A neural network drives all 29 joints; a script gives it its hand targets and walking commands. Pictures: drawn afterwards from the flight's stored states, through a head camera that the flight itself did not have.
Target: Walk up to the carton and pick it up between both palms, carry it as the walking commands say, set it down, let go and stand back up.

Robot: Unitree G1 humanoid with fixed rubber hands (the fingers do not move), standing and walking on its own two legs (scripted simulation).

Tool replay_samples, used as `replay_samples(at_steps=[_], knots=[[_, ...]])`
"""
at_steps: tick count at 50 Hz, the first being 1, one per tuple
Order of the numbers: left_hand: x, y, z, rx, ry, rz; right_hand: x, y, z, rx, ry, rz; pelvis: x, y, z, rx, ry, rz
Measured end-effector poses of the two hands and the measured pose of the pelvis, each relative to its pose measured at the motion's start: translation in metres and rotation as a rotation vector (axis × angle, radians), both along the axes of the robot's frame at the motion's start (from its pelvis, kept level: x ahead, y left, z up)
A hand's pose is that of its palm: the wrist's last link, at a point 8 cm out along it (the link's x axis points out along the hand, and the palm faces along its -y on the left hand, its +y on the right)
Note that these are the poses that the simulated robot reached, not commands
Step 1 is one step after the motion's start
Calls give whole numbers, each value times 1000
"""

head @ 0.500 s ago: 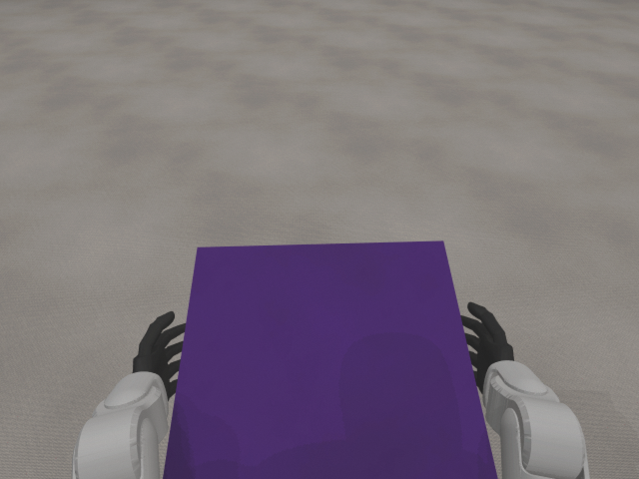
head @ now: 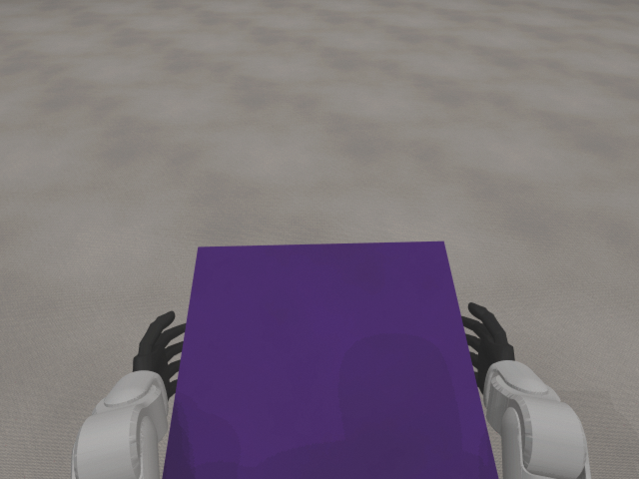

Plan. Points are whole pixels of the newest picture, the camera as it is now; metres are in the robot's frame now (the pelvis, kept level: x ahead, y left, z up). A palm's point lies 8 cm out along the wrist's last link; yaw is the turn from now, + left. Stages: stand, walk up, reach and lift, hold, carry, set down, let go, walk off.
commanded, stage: carry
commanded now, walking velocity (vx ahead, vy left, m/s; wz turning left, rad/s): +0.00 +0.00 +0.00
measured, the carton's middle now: (324, 381) +0.28 +0.00 -0.01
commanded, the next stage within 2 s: none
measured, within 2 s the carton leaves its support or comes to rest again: neither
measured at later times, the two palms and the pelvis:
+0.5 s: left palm (155, 380) +0.25 +0.19 +0.07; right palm (496, 370) +0.25 -0.20 +0.07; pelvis +0.00 +0.00 +0.00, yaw +0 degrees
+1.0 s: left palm (152, 381) +0.24 +0.19 +0.07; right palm (497, 370) +0.25 -0.20 +0.07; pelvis +0.00 +0.00 +0.00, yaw +0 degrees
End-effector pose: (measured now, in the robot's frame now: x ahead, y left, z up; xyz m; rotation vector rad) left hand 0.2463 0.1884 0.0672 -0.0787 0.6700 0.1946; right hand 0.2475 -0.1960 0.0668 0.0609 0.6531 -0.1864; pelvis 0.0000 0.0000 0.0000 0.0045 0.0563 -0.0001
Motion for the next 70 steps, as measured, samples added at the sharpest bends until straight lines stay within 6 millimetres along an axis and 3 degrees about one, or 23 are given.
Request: replay_samples(at_steps=[48, 54, 57, 61, 66, 70], knots=[[1, -2, -3, 8, 10, -7, 1, -1, -3, -7, 8, 3, -1, -1, 0, -1, -3, -4], [-5, 3, 20, -51, -64, 37, -3, 4, 24, 19, -62, -18, 13, 2, 2, 0, 9, 1], [2, 11, 22, -55, -59, 37, 5, 11, 31, 7, -59, -14, 28, 8, 2, 5, 4, 1], [21, 21, 19, -20, -22, 11, 22, 22, 26, 12, -23, -20, 52, 15, 0, 8, 0, -25], [62, 15, 19, -4, 10, -13, 52, 16, 17, 26, 14, -48, 79, 10, 2, 7, 13, -35], [97, 4, 7, -13, 25, -12, 86, 4, 5, 0, 30, -32, 102, 7, -2, -4, 22, -3]])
